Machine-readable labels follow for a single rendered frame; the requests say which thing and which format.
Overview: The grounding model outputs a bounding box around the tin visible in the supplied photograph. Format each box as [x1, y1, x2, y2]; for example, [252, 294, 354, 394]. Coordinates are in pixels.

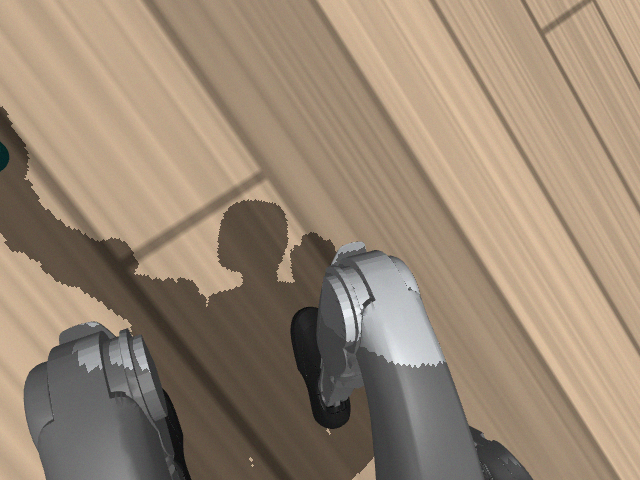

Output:
[0, 142, 9, 171]

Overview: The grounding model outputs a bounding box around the right robot foot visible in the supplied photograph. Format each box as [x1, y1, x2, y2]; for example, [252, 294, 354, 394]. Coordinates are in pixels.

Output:
[291, 307, 351, 429]

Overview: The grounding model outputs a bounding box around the right robot hand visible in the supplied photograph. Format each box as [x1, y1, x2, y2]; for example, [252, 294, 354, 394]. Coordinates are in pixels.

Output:
[469, 426, 533, 480]

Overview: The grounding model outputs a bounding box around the left robot foot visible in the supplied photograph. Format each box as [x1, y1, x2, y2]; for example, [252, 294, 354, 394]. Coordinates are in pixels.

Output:
[162, 388, 191, 480]

